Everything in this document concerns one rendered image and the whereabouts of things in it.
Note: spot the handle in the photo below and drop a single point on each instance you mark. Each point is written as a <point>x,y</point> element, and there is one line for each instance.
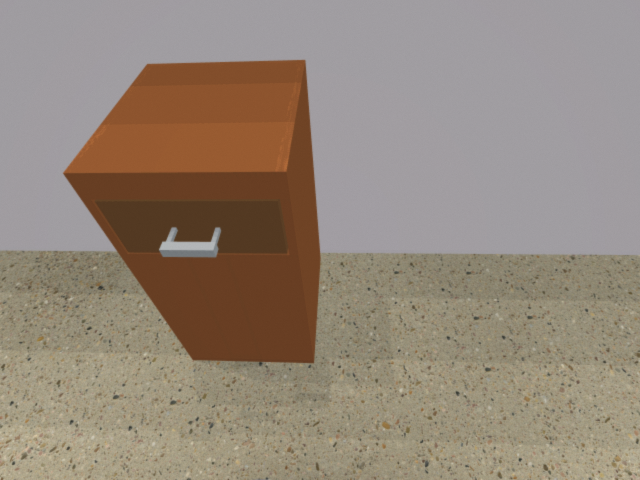
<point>189,249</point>

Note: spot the drawer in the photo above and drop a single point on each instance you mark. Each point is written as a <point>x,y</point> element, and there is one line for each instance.
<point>247,225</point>

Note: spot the cabinet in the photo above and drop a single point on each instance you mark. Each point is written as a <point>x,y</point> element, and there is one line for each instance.
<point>217,130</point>

